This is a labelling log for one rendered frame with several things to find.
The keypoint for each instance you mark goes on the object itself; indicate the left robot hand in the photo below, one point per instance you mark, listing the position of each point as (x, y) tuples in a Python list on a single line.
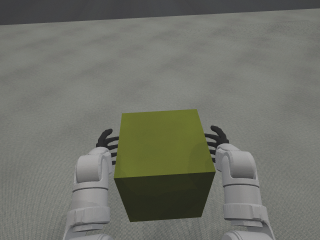
[(103, 142)]

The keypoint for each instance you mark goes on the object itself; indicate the right robot hand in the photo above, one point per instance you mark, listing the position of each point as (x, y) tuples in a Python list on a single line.
[(220, 139)]

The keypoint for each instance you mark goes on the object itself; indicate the right robot forearm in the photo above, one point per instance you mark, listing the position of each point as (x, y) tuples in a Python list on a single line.
[(243, 203)]

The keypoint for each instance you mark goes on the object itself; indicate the carton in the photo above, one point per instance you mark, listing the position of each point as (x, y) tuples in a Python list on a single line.
[(163, 169)]

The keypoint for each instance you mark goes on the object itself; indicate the robot right upper arm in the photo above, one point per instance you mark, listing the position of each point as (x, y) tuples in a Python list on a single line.
[(245, 235)]

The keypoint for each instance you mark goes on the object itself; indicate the left robot forearm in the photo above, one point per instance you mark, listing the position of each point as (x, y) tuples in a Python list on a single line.
[(89, 206)]

